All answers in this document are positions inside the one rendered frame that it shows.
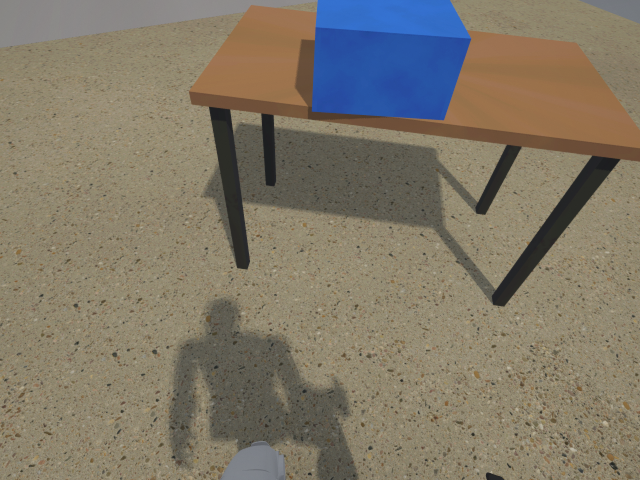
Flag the left robot thigh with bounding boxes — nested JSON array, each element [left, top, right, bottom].
[[220, 445, 286, 480]]

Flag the table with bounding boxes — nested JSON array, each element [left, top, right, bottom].
[[189, 5, 640, 307]]

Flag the carton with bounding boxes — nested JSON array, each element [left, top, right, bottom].
[[312, 0, 471, 120]]

